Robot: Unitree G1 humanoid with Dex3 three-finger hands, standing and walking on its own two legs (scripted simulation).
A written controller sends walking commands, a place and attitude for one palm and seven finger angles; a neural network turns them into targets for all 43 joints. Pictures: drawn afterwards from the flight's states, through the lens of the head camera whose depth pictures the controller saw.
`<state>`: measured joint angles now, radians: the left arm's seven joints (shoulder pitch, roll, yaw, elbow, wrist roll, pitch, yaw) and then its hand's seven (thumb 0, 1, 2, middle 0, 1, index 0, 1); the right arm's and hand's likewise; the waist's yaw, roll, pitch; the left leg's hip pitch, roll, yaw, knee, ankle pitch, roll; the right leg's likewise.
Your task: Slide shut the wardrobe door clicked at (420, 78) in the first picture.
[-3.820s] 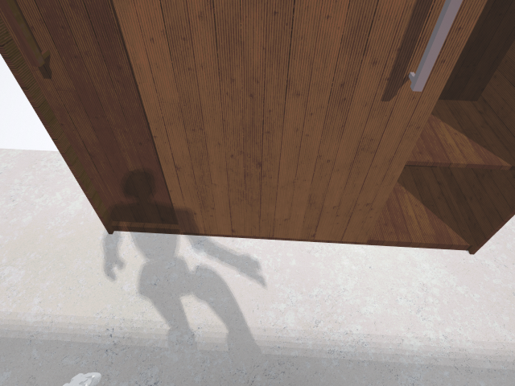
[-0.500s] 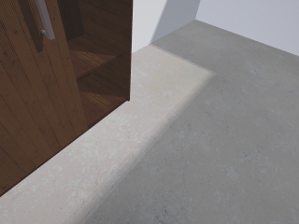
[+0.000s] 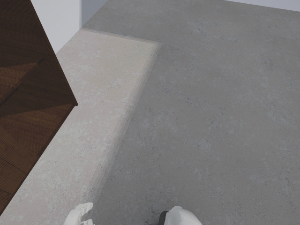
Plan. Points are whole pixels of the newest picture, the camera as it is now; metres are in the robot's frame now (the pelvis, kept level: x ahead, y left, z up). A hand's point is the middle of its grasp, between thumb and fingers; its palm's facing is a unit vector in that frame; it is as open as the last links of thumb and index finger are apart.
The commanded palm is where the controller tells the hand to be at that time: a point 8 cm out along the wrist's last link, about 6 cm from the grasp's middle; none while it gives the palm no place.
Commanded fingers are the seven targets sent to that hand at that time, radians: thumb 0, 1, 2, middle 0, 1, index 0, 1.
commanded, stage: walk to a spot facing it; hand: left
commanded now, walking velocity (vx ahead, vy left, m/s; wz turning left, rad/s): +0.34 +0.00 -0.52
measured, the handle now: out of the picture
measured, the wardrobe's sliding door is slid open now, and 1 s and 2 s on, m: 0.49 0.49 0.49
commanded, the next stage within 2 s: turn to face it in 0.88 s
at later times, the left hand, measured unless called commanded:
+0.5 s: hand (93, 207) +0.19 +0.17 -0.16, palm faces -0.04 -0.98 -0.18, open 7.4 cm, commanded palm none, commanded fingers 0.00 0.90 0.90 -0.20 -0.30 -0.20 -0.30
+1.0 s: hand (120, 111) +0.55 +0.11 -0.14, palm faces -0.42 -0.88 -0.22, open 7.4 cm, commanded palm none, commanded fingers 0.00 0.90 0.90 -0.20 -0.30 -0.20 -0.30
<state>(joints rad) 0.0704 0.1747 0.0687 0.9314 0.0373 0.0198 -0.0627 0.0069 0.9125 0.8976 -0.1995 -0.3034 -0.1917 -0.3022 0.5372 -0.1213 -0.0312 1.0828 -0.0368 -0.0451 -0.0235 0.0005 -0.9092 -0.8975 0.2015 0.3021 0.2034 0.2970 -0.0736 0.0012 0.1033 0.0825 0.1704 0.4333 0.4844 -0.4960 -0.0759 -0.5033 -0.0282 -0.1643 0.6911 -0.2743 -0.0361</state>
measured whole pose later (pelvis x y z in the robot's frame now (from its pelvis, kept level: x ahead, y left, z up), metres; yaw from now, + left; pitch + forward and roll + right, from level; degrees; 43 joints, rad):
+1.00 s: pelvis +0.36 -0.02 +0.01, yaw -28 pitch -1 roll +0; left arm 0.15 0.22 0.11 0.92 0.03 0.04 -0.03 0.00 0.92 0.90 -0.20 -0.30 -0.19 -0.30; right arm 0.34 -0.20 -0.06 1.02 -0.03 -0.02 -0.02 -0.01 -0.93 -0.90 0.20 0.30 0.20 0.30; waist -0.03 -0.01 0.06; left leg -0.13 0.15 0.36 0.51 -0.33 -0.01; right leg -0.51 -0.09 -0.10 0.81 -0.26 0.05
